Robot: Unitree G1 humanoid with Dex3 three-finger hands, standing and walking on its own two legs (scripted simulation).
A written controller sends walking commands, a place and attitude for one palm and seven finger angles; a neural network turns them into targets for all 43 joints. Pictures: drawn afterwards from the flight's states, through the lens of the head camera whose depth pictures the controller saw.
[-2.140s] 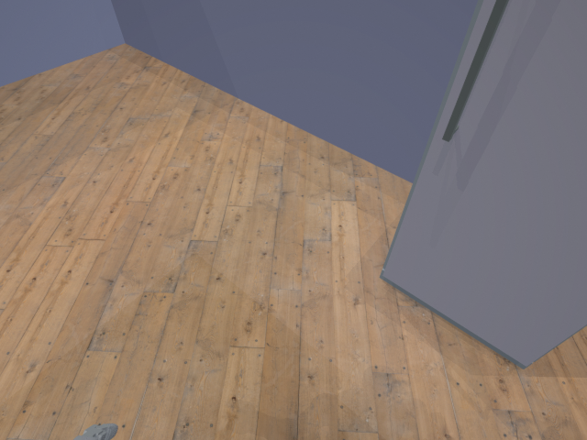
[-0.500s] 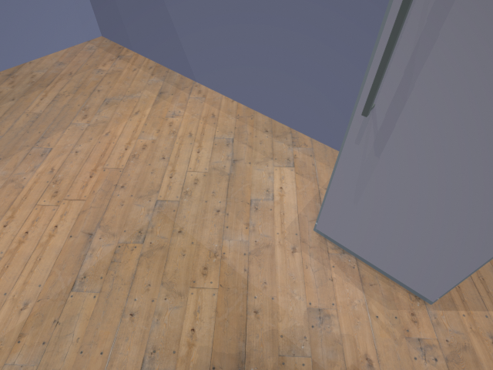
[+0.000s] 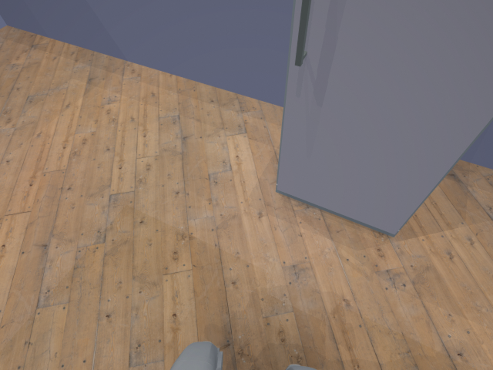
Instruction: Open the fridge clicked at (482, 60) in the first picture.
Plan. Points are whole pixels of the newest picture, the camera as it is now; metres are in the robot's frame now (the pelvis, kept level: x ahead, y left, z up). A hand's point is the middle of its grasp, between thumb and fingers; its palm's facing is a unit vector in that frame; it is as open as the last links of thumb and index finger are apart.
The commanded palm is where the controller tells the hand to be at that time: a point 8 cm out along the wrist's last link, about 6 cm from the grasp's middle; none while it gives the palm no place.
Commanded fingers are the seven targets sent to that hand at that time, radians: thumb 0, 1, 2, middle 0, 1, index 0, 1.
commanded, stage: turn to face it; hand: left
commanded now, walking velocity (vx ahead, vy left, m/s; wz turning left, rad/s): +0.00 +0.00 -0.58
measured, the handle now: out of the picture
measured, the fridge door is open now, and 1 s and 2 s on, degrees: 0 0 0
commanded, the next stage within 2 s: take the last steps up to it in 0.48 s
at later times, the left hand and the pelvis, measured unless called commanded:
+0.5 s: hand (115, 367) +0.13 +0.26 -0.15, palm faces -0.21 -0.95 -0.22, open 7.4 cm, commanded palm none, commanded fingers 0.00 0.90 0.90 -0.20 -0.30 -0.20 -0.30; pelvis -0.01 +0.07 +0.02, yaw -15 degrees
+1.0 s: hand out of the picture +0.10 +0.23 -0.17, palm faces -0.30 -0.94 -0.18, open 7.3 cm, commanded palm none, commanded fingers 0.00 0.90 0.90 -0.20 -0.30 -0.20 -0.30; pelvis +0.05 +0.05 +0.01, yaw -20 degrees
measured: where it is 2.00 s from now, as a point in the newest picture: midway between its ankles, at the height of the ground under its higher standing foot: (269, 318)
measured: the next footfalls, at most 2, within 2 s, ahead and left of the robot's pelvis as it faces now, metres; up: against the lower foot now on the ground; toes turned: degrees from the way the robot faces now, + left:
left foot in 0.30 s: +0.04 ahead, +0.15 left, +0.00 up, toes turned -10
right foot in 0.72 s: -0.05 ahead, -0.07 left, +0.00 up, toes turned -23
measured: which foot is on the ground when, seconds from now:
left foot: up 0.00-0.28, down 0.30-0.70, up 0.72-1.00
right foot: down 0.00-0.30, up 0.32-0.70, down 0.72-1.00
